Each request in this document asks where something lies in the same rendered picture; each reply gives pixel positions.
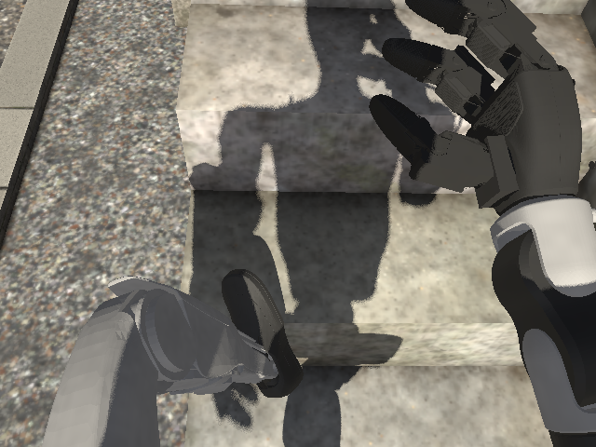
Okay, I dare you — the stairs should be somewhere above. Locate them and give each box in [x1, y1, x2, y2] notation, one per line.
[176, 0, 596, 447]

